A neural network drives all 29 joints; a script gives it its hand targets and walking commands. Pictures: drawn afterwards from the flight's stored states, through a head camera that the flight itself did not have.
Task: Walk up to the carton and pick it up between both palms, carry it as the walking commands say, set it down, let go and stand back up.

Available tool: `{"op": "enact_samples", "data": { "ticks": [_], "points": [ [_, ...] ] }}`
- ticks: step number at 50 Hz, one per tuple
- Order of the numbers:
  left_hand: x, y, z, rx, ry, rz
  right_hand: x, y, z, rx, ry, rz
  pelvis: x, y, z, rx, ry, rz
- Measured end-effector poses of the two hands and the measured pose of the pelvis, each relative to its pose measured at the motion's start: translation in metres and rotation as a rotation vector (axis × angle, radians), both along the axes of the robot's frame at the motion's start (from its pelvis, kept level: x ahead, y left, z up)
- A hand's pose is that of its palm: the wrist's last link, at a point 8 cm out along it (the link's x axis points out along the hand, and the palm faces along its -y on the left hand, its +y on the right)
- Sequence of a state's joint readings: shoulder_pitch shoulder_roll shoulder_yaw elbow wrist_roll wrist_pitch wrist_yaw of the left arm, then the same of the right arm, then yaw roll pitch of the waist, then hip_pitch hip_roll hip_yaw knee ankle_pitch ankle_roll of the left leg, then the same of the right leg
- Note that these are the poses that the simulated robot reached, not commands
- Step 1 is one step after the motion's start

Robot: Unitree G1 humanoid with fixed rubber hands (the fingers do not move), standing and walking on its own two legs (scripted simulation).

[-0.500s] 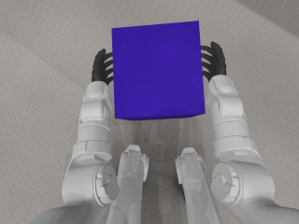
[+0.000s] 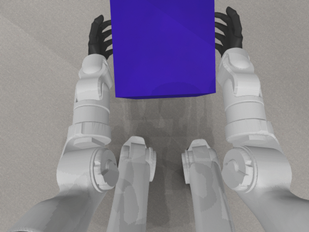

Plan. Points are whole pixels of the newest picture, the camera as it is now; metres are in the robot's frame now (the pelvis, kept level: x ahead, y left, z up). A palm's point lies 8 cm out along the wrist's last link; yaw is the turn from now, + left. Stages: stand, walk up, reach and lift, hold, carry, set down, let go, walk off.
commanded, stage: set down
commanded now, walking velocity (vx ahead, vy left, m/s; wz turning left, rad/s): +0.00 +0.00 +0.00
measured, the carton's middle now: (163, 56) +0.52 +0.03 -0.19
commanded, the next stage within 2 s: none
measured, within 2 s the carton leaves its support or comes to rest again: rests again in 1.16 s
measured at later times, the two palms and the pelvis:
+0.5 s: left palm (110, 59) +0.52 +0.18 -0.22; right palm (214, 58) +0.54 -0.11 -0.22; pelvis -0.02 +0.00 -0.05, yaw +0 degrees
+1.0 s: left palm (112, 61) +0.52 +0.18 -0.24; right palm (212, 59) +0.54 -0.11 -0.24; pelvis -0.01 +0.00 -0.07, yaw +0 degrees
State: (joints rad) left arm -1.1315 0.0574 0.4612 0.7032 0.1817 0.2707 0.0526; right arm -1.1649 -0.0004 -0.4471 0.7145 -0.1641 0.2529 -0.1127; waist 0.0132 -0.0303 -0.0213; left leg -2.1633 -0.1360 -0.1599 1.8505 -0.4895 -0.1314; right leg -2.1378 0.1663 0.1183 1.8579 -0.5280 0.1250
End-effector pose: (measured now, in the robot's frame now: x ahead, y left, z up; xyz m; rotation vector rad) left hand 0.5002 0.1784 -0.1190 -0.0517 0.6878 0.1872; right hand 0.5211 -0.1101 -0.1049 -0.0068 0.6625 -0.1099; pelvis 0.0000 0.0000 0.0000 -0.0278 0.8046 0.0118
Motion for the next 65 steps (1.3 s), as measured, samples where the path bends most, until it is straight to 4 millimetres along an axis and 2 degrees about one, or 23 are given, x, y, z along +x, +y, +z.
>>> {"op": "enact_samples", "data": {
  "ticks": [10,18,21,24,30,36,47,65],
  "points": [
    [0.014,0.000,-0.036,-0.006,-0.023,0.002,0.013,0.000,-0.036,0.000,-0.023,-0.001,-0.007,0.000,-0.017,0.003,-0.113,0.002],
    [0.022,-0.005,-0.078,-0.009,-0.041,-0.002,0.018,-0.006,-0.080,0.005,-0.041,-0.007,-0.018,0.000,-0.030,0.008,-0.271,-0.003],
    [0.021,-0.005,-0.096,0.005,-0.010,-0.019,0.015,-0.006,-0.100,0.013,-0.009,-0.016,-0.018,0.000,-0.043,0.008,-0.251,-0.005],
    [0.021,-0.001,-0.105,0.000,0.014,-0.007,0.014,-0.002,-0.113,0.002,0.015,0.002,-0.017,0.000,-0.052,0.014,-0.250,-0.006],
    [0.024,0.002,-0.109,0.005,0.014,-0.004,0.022,0.001,-0.114,0.007,0.015,0.008,-0.018,0.000,-0.062,0.015,-0.267,-0.009],
    [0.028,-0.002,-0.112,0.007,0.016,-0.016,0.024,-0.004,-0.115,-0.006,0.017,0.008,-0.017,0.000,-0.065,0.014,-0.271,-0.006],
    [0.024,-0.002,-0.124,0.020,0.052,-0.025,0.018,-0.003,-0.133,-0.016,0.054,0.020,-0.015,-0.001,-0.070,0.021,-0.269,-0.015],
    [0.024,0.000,-0.134,0.036,0.071,-0.043,0.019,-0.002,-0.143,-0.026,0.074,0.030,-0.012,0.000,-0.074,0.020,-0.268,-0.019]
  ]
}}
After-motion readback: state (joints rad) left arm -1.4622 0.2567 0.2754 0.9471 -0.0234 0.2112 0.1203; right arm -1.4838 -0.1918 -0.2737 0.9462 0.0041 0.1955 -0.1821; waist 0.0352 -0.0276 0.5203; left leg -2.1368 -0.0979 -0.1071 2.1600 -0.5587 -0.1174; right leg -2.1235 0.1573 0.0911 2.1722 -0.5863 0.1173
